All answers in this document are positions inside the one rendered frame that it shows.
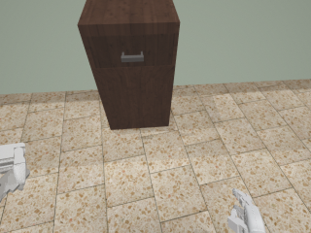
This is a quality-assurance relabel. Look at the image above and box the drawer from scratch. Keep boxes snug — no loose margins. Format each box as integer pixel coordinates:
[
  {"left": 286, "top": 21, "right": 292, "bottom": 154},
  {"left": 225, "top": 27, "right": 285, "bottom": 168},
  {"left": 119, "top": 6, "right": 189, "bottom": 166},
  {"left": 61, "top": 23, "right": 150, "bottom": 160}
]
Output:
[{"left": 86, "top": 33, "right": 174, "bottom": 69}]

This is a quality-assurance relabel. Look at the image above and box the cabinet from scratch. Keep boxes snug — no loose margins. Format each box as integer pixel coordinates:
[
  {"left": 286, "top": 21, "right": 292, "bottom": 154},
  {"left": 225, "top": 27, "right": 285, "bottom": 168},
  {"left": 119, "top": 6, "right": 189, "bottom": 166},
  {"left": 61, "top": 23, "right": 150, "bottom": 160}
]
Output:
[{"left": 77, "top": 0, "right": 181, "bottom": 130}]

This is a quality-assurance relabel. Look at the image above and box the robot left hand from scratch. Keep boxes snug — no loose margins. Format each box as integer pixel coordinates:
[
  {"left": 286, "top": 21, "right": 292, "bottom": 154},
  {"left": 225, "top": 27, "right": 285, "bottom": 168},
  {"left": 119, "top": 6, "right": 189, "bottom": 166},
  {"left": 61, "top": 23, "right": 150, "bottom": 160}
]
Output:
[{"left": 0, "top": 143, "right": 30, "bottom": 203}]

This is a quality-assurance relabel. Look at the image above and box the robot right hand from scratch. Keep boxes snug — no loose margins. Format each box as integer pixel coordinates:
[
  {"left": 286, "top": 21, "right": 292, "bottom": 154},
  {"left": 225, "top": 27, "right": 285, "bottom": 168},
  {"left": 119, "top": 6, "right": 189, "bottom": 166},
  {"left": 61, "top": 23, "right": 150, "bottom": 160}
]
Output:
[{"left": 227, "top": 188, "right": 266, "bottom": 233}]

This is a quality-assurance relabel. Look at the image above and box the handle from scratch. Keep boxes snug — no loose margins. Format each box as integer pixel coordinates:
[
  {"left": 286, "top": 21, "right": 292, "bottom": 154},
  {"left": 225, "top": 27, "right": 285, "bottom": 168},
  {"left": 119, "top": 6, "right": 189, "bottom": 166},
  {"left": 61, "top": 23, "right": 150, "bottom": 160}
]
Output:
[{"left": 121, "top": 51, "right": 144, "bottom": 62}]

